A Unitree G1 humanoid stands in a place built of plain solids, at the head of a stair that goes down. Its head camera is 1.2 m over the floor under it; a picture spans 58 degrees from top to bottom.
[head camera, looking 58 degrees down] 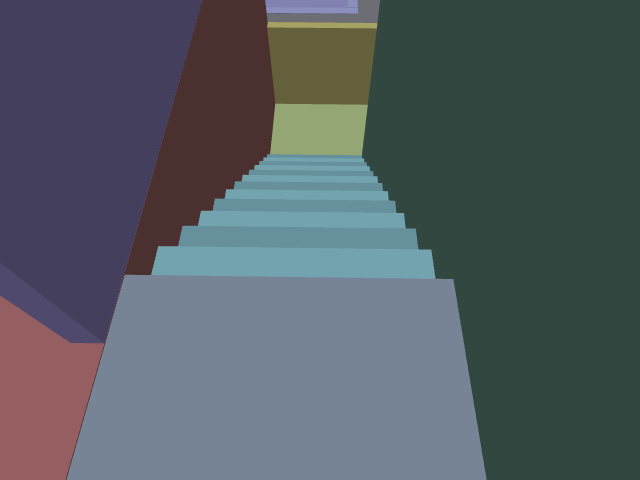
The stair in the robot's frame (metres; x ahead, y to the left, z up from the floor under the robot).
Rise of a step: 0.19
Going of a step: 0.22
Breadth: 1.02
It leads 1 degrees to the right of straight ahead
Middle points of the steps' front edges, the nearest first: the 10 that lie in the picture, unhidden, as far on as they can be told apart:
0.62 0.10 0.00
0.83 0.10 -0.19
1.05 0.09 -0.38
1.27 0.09 -0.57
1.49 0.09 -0.76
1.71 0.08 -0.95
1.93 0.08 -1.14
2.15 0.08 -1.32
2.37 0.07 -1.51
2.59 0.07 -1.70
